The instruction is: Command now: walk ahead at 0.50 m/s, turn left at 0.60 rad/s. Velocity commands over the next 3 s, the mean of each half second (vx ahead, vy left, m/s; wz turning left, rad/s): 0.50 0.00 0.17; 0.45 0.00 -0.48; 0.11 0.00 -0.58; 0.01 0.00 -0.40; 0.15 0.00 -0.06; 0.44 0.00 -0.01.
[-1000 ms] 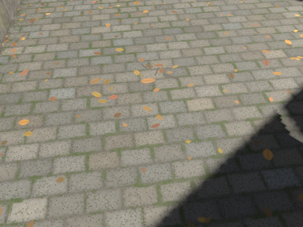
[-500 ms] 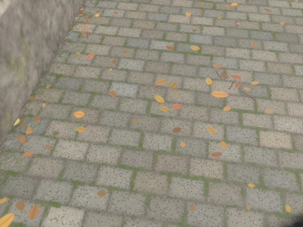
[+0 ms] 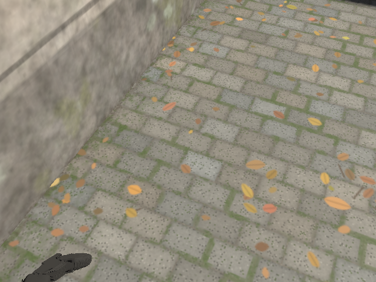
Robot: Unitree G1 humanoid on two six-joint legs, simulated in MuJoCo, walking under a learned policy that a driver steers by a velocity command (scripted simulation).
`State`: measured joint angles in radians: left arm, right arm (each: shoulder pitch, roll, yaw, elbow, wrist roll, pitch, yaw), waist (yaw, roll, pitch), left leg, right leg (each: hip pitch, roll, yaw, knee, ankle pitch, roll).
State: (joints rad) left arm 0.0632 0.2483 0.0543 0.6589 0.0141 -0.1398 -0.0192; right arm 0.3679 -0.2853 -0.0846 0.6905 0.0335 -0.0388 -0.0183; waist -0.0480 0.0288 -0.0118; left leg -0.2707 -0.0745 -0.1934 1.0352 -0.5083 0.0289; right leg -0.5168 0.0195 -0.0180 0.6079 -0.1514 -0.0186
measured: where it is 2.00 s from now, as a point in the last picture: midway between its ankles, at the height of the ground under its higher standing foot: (201, 248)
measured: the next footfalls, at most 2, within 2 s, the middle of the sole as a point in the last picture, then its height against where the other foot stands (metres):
left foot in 0.42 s outside the picture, level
right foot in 0.94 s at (229, 244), level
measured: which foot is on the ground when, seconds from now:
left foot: up 0.00-0.40, down 0.42-0.94, up 0.96-1.00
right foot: down 0.00-0.42, up 0.44-0.92, down 0.94-1.00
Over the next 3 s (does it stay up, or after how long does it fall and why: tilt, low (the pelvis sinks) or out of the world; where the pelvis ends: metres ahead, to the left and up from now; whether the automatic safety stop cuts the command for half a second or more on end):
stays up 0.83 -0.21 0.02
